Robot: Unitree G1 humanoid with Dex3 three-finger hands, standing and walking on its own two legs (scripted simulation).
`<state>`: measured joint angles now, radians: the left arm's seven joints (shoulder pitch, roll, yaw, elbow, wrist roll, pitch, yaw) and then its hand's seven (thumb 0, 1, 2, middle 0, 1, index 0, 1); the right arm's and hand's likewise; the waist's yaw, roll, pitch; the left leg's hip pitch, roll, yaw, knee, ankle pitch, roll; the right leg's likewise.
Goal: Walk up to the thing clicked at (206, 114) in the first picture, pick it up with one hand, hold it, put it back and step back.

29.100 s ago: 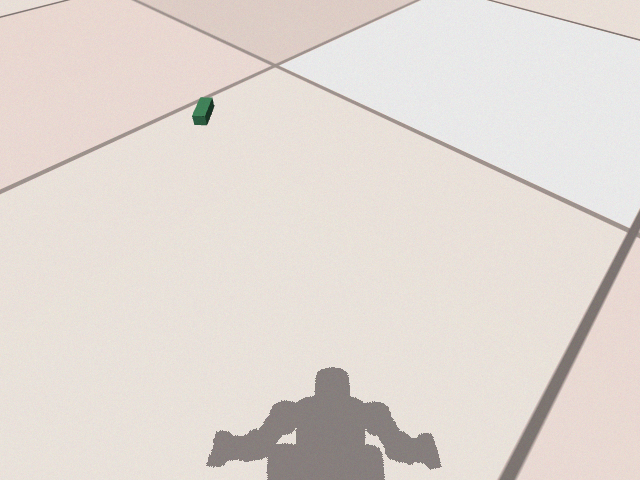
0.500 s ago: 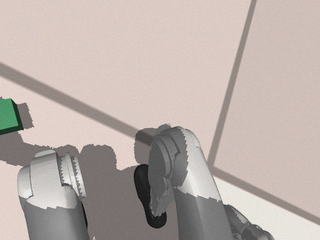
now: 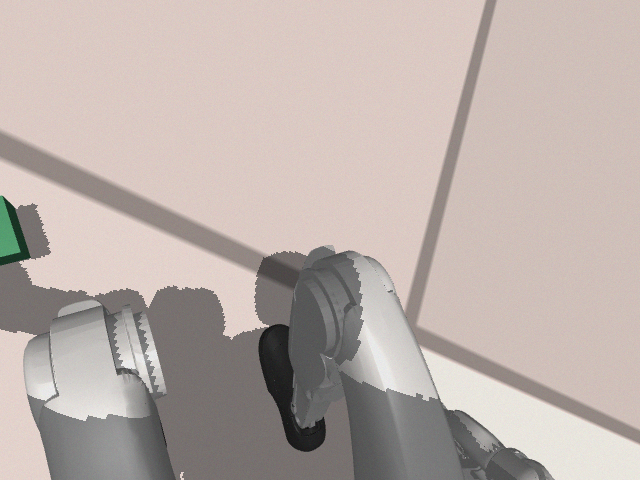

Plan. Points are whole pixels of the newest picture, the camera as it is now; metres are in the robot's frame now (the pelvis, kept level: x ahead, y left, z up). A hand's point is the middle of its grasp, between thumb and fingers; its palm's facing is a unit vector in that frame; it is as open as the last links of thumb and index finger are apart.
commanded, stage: open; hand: left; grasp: from above
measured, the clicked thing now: out of the picture +0.40 +0.35 -0.26
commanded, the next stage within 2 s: withdraw in 0.42 s
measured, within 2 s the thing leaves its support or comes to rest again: rests again in 0.80 s
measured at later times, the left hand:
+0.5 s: hand out of the picture +0.39 +0.35 -0.24, palm faces -0.46 -0.16 -0.88, open 14.0 cm
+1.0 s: hand out of the picture +0.39 +0.39 -0.09, palm faces -0.34 -0.03 -0.94, open 13.9 cm
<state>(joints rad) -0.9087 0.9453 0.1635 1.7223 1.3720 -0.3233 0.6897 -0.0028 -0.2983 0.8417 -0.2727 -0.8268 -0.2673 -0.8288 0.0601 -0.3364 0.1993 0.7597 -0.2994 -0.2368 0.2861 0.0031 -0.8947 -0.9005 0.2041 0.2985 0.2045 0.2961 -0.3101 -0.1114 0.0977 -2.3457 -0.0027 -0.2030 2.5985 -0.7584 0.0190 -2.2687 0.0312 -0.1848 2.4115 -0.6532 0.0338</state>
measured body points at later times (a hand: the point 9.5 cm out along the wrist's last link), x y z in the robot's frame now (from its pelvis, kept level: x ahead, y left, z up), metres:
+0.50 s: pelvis +0.00 +0.00 +0.00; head +0.25 +0.13 +0.35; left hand +0.41 +0.35 -0.19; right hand +0.08 -0.26 -0.07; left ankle +0.06 +0.12 -0.26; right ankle +0.11 -0.11 -0.26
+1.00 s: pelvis +0.00 +0.00 +0.04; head +0.21 +0.08 +0.44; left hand +0.41 +0.38 -0.03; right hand +0.13 -0.26 -0.07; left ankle +0.06 +0.12 -0.26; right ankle +0.11 -0.11 -0.26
